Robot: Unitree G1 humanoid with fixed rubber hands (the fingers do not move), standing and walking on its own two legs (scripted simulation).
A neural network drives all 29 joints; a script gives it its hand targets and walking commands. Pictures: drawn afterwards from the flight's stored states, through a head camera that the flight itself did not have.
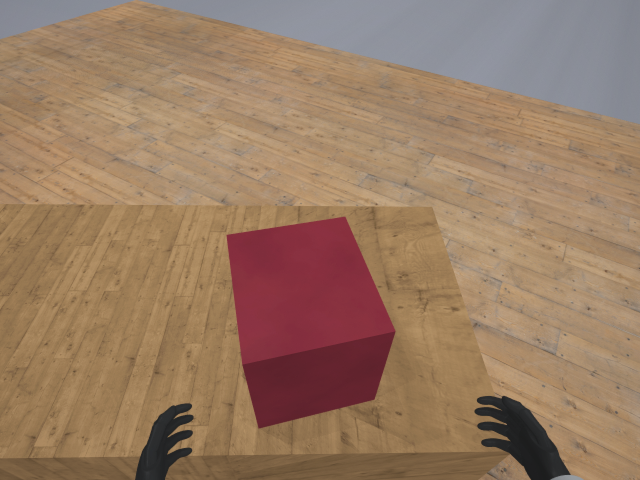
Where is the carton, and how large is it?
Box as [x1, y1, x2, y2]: [226, 217, 395, 427]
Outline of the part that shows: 345,217 226,235 242,365 258,427 374,399 395,331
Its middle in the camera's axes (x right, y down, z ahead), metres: -0.03 +0.13 +0.64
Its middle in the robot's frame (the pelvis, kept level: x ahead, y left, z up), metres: +0.39 +0.07 -0.08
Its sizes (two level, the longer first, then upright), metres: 0.226 0.197 0.219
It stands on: a pedestal, 0.59 m high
